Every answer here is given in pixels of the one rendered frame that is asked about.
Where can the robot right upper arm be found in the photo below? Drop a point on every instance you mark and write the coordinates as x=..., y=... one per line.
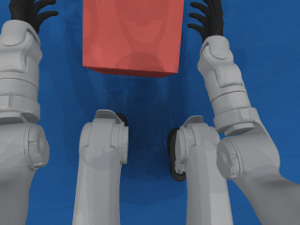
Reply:
x=252, y=162

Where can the carton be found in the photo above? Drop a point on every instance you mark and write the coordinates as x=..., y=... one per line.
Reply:
x=132, y=37

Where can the robot right forearm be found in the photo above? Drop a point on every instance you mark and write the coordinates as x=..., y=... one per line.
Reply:
x=226, y=90

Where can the robot left upper arm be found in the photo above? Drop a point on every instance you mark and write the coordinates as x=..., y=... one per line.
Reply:
x=23, y=149

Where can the left robot hand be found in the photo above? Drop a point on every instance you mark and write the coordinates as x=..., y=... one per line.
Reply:
x=27, y=11

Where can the robot thigh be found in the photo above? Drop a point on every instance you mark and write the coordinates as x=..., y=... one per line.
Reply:
x=208, y=201
x=97, y=197

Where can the robot left thigh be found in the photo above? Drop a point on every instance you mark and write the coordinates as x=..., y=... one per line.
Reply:
x=97, y=197

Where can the robot left forearm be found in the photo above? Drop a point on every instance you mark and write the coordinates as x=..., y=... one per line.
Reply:
x=20, y=55

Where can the right robot hand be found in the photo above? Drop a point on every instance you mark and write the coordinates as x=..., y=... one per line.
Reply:
x=212, y=23

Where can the robot right thigh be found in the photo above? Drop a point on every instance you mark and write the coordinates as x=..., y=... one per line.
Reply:
x=208, y=201

